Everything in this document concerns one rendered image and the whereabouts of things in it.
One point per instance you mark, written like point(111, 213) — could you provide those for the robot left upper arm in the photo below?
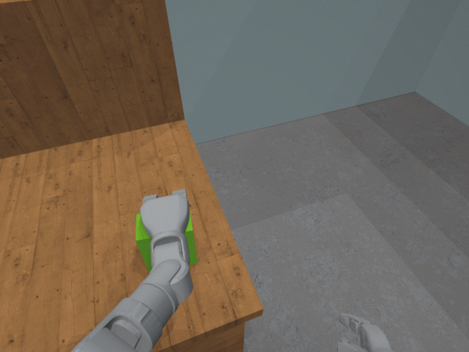
point(107, 341)

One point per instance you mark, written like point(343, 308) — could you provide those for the sponge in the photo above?
point(143, 241)

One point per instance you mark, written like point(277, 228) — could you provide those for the robot right hand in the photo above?
point(371, 336)

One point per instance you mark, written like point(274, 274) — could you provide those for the robot left forearm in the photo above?
point(139, 319)

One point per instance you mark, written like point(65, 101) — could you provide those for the robot left hand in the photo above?
point(164, 214)

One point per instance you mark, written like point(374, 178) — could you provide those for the table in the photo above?
point(91, 122)

